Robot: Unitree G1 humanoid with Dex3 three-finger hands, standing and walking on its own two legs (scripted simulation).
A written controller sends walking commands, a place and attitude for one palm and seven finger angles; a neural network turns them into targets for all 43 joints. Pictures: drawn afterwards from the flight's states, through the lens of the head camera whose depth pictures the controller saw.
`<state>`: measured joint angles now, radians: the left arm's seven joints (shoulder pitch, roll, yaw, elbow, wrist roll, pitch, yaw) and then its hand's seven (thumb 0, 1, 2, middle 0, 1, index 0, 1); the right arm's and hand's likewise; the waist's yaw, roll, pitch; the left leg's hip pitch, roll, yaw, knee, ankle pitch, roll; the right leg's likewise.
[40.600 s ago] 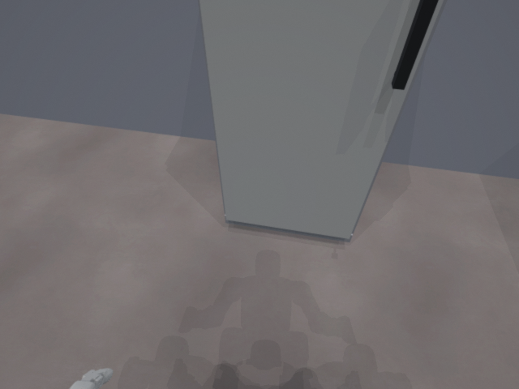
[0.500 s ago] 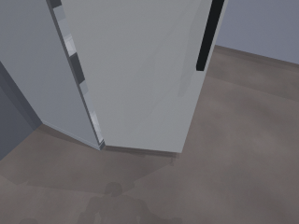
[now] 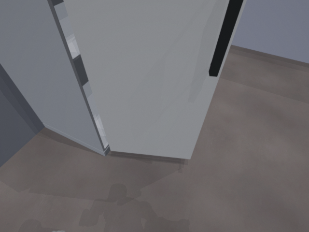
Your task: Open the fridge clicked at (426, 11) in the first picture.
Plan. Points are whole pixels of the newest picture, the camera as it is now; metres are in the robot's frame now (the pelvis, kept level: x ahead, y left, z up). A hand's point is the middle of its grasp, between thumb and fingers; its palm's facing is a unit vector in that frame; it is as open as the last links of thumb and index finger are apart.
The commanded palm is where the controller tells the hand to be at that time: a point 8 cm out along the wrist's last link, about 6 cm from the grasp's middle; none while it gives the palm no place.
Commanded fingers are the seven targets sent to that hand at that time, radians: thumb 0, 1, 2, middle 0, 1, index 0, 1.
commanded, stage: look to check the result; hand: right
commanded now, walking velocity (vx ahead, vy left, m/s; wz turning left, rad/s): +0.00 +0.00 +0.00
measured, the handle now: (227, 22) +0.65 -0.17 +0.23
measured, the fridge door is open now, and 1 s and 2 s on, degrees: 70 70 70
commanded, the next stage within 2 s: stand and wait in 0.22 s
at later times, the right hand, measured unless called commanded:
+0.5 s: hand out of the picture +0.08 -0.23 -0.16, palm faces -0.04 +0.95 -0.31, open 7.4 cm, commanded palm none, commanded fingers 0.00 -0.90 -0.90 0.20 0.30 0.20 0.30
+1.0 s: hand out of the picture +0.07 -0.23 -0.16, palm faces -0.04 +0.95 -0.32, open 7.4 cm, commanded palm none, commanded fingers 0.00 -0.90 -0.90 0.20 0.30 0.20 0.30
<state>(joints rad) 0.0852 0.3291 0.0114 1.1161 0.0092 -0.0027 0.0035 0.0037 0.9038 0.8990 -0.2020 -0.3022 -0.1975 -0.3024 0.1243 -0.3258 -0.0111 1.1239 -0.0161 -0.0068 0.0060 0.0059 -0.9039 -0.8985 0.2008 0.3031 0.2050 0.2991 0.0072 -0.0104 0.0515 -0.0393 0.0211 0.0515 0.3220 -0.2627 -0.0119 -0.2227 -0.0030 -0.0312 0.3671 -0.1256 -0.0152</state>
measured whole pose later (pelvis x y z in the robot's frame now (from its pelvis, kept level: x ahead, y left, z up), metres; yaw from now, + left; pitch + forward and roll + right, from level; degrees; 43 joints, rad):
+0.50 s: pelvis +0.01 +0.01 +0.00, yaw +0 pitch -2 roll +0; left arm 0.10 0.33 0.01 1.12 0.01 0.00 0.01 0.00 0.90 0.90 -0.20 -0.30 -0.20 -0.30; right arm 0.12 -0.32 -0.01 1.12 -0.02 -0.01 0.00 0.01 -0.90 -0.90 0.20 0.30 0.21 0.30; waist 0.01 0.00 0.05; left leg 0.00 0.01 0.05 0.29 -0.26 0.00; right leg -0.19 -0.01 -0.03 0.35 -0.13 0.00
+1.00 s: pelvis +0.01 +0.01 +0.00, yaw +1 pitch -2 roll +0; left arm 0.10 0.32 0.01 1.13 0.01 0.00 0.01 0.00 0.90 0.90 -0.20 -0.30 -0.20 -0.30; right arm 0.13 -0.33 -0.01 1.13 -0.01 0.00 0.00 0.01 -0.90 -0.90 0.20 0.30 0.21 0.30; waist 0.01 0.00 0.06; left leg 0.00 0.01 0.04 0.28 -0.25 0.00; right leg -0.18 -0.02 -0.04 0.34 -0.13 0.00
